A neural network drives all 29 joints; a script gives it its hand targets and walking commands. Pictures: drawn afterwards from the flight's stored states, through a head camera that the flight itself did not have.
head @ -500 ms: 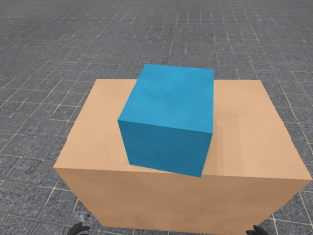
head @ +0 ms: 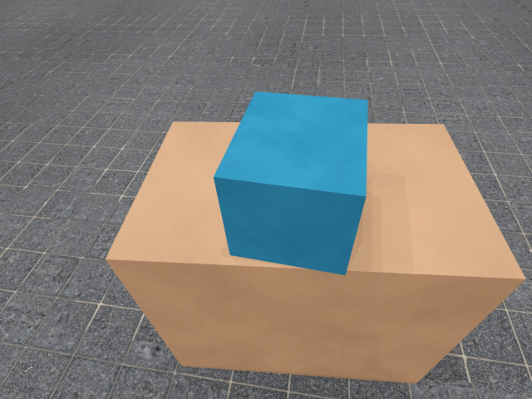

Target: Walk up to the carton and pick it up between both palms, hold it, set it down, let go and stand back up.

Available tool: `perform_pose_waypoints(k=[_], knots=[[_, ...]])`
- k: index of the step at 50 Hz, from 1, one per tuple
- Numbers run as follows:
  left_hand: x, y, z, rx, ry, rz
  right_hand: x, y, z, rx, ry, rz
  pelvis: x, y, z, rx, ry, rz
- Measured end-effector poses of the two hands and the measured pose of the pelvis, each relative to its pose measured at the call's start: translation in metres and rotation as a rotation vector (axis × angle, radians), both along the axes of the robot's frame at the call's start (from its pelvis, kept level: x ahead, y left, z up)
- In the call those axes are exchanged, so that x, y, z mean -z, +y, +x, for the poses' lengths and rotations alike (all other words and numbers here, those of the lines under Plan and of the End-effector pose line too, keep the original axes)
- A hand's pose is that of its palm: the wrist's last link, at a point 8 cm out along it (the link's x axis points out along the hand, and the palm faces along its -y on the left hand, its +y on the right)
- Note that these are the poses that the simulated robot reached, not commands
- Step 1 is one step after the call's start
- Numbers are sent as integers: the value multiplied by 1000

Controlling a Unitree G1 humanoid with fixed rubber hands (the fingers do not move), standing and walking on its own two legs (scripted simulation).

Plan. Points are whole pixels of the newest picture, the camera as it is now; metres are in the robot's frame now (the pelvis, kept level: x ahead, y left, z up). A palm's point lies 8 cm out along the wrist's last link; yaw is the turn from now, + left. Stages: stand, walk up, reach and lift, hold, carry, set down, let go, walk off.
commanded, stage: stand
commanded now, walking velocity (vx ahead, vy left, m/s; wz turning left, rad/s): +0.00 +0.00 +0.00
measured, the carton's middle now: (298, 178) +0.52 -0.04 +0.03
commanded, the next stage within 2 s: none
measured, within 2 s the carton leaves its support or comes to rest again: neither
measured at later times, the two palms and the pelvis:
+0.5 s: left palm out of the picture +0.02 +0.24 -0.12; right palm out of the picture +0.03 -0.27 -0.13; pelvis +0.00 -0.02 +0.00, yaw +0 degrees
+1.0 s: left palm out of the picture +0.07 +0.23 -0.12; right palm out of the picture +0.07 -0.27 -0.13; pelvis +0.03 -0.02 +0.00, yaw +1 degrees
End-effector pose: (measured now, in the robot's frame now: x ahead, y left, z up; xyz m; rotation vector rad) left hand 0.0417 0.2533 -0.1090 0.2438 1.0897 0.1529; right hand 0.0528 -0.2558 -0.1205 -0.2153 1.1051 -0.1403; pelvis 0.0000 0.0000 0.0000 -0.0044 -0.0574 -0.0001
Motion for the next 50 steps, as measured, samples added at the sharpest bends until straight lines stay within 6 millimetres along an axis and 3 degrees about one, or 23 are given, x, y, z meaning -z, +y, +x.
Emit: perform_pose_waypoints(k=[8, 15, 29, 41, 50], knots=[[1, 5, -31, -30, 64, 23, 8, -2, -15, 5, 28, 10, 2, -2, -6, -4, 5, 1], [3, -1, -36, -44, 79, 24, 10, -7, -18, 10, 36, 12, 3, -7, -6, -6, 10, 1], [9, -17, -11, -32, 80, -1, 8, -17, -26, 33, 103, -3, 1, -18, 6, -10, 24, 1], [8, -25, 19, -32, 51, -8, 7, -16, 1, 21, 89, 1, -1, -23, 23, -13, 21, 0], [8, -26, 24, -46, 66, -5, 8, -15, 15, 12, 90, 5, -2, -23, 31, -17, 24, -1]])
